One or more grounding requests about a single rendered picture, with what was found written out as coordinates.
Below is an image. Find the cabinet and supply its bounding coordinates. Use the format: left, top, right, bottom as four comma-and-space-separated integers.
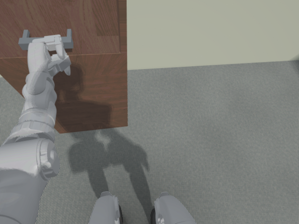
0, 0, 128, 134

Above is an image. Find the robot left hand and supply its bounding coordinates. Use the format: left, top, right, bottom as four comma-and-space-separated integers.
28, 35, 71, 79

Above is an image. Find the robot left upper arm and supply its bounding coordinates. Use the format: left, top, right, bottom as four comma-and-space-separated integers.
0, 138, 60, 224

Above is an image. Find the right robot shin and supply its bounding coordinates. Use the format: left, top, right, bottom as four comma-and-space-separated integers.
156, 192, 169, 224

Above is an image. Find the right robot thigh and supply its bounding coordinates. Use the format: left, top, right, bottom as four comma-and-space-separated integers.
154, 196, 197, 224

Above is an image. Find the drawer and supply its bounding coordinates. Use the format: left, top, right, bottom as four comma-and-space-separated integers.
0, 0, 120, 57

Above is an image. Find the handle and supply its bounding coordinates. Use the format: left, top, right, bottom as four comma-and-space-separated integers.
18, 29, 73, 50

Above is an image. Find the robot left forearm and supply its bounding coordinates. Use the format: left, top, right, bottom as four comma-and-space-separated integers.
1, 72, 57, 146

